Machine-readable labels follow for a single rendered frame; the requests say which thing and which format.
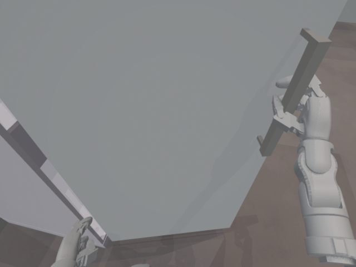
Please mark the handle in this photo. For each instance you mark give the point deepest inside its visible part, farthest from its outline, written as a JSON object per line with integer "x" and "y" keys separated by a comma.
{"x": 313, "y": 55}

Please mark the robot left hand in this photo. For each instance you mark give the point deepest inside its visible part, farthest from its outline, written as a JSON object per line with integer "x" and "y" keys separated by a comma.
{"x": 73, "y": 243}

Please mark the robot right forearm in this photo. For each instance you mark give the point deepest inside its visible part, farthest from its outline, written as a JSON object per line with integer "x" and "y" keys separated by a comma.
{"x": 329, "y": 233}

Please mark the fridge door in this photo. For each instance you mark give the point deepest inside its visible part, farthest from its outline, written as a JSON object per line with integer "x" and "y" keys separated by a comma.
{"x": 150, "y": 109}

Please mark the robot right hand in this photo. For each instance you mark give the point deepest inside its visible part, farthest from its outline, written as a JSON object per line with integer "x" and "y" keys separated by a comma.
{"x": 315, "y": 108}

